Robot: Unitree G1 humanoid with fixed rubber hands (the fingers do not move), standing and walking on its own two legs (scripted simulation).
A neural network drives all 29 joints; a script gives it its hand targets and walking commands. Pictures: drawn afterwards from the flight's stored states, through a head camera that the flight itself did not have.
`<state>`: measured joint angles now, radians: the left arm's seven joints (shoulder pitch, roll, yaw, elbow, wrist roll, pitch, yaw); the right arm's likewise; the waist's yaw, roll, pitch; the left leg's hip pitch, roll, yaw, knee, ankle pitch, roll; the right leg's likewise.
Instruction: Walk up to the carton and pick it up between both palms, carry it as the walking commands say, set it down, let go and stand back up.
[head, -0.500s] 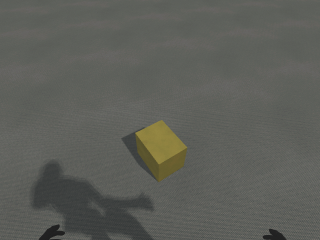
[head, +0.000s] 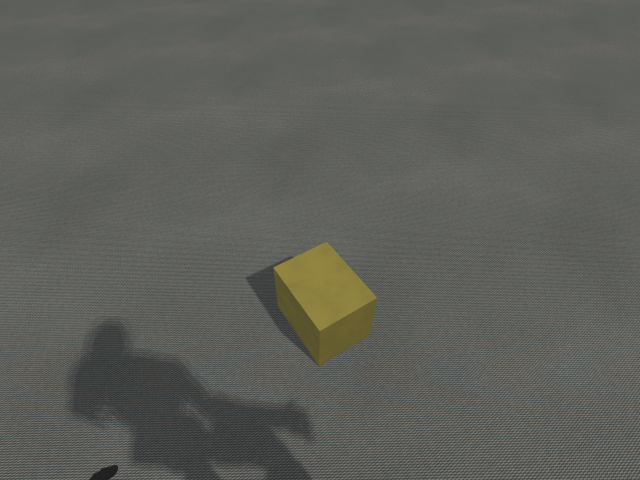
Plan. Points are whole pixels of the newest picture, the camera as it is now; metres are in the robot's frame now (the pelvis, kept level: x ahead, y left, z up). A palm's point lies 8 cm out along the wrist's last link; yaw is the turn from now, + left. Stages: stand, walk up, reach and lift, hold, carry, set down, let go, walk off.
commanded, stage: walk up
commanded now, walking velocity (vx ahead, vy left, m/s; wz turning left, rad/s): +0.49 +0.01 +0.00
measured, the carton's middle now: (323, 302) +0.81 +0.01 -0.66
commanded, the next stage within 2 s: none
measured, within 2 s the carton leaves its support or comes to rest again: neither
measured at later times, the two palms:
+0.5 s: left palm out of the picture +0.07 +0.30 -0.15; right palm (447, 395) +0.29 -0.18 -0.13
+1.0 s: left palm (176, 354) +0.34 +0.25 -0.12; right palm (485, 417) +0.27 -0.25 -0.16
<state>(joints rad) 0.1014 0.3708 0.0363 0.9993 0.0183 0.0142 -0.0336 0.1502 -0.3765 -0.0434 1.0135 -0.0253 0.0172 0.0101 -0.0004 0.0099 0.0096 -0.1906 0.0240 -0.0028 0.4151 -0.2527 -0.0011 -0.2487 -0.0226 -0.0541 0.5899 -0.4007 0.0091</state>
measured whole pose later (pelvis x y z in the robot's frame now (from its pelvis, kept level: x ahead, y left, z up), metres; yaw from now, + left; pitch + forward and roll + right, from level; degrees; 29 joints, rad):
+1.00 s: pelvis +0.29 -0.01 +0.00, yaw +0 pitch -1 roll +2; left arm 0.21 0.19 0.04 1.03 0.03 -0.04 0.01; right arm 0.33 -0.22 -0.06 1.08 -0.04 0.00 0.00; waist -0.01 0.05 0.04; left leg -0.39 0.08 0.05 1.01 -0.39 -0.05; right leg -0.23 -0.07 -0.12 0.47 -0.22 -0.02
